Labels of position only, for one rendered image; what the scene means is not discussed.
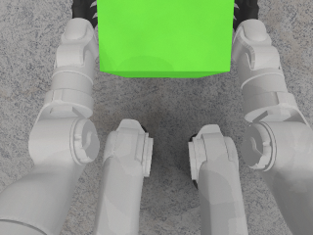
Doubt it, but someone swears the right robot upper arm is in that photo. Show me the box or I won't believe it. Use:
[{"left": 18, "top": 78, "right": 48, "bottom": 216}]
[{"left": 240, "top": 120, "right": 313, "bottom": 235}]

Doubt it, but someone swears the right robot shin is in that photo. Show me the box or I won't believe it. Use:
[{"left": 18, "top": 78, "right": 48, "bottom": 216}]
[{"left": 196, "top": 124, "right": 239, "bottom": 182}]

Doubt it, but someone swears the left robot upper arm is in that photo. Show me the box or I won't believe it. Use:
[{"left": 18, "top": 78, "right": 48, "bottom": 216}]
[{"left": 0, "top": 117, "right": 100, "bottom": 235}]

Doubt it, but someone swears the left robot forearm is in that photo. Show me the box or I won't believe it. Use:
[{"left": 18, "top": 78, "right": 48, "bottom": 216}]
[{"left": 28, "top": 18, "right": 100, "bottom": 157}]

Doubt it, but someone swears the right robot thigh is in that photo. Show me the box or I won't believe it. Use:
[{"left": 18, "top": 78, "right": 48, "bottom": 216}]
[{"left": 188, "top": 132, "right": 248, "bottom": 235}]

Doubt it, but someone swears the right robot forearm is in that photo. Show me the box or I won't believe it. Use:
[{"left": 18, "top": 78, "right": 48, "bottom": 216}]
[{"left": 231, "top": 19, "right": 313, "bottom": 131}]

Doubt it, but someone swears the carton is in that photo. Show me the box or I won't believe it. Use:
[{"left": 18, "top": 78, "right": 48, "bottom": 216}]
[{"left": 97, "top": 0, "right": 235, "bottom": 78}]

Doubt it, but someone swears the right robot hand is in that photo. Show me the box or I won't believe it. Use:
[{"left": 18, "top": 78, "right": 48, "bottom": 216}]
[{"left": 233, "top": 0, "right": 259, "bottom": 32}]

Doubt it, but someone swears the left robot hand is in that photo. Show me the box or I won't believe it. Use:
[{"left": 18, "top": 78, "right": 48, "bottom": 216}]
[{"left": 71, "top": 0, "right": 98, "bottom": 29}]

